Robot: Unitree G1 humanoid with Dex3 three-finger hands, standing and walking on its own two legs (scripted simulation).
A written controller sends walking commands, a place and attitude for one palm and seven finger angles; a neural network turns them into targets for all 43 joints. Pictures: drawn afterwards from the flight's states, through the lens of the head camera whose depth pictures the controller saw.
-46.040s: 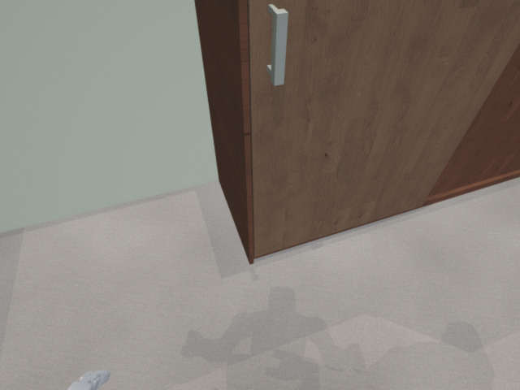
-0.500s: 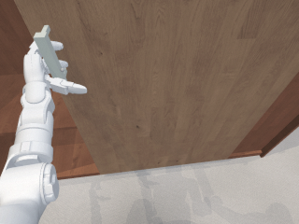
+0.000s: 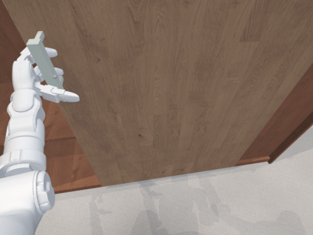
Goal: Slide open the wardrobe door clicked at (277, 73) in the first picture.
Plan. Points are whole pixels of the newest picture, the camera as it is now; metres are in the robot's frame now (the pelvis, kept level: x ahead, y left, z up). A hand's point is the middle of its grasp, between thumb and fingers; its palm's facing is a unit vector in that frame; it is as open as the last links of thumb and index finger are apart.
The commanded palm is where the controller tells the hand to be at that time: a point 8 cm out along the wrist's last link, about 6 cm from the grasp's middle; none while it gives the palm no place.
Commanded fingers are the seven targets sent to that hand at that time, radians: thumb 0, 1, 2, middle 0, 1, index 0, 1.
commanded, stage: slip the hand off the handle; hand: left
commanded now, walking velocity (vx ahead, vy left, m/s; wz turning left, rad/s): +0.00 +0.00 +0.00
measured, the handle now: (49, 65) +0.48 +0.26 +0.19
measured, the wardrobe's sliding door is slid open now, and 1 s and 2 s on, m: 0.56 0.55 0.55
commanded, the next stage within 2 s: draw the hand back to the body in 1.16 s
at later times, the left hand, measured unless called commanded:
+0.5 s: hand (40, 78) +0.45 +0.28 +0.18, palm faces +0.35 -0.93 -0.13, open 13.6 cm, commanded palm +0.40 +0.34 +0.18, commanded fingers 0.00 -0.55 0.20 -0.25 -1.15 -0.25 -1.15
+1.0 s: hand (15, 105) +0.37 +0.31 +0.17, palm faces +0.37 -0.92 -0.12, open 14.7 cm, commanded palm +0.32 +0.34 +0.18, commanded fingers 0.00 -0.55 0.20 -0.25 -1.15 -0.25 -1.15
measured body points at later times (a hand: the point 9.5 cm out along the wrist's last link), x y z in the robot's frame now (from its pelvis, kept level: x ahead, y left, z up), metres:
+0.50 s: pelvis -0.01 +0.00 -0.01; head +0.02 +0.00 +0.44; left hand +0.42 +0.33 +0.19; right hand +0.03 -0.29 -0.12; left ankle +0.06 +0.12 -0.73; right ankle -0.03 -0.11 -0.73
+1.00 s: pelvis +0.01 +0.02 +0.00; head +0.02 +0.02 +0.45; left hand +0.34 +0.35 +0.17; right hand +0.16 -0.23 -0.09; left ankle +0.06 +0.12 -0.73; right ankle -0.03 -0.11 -0.73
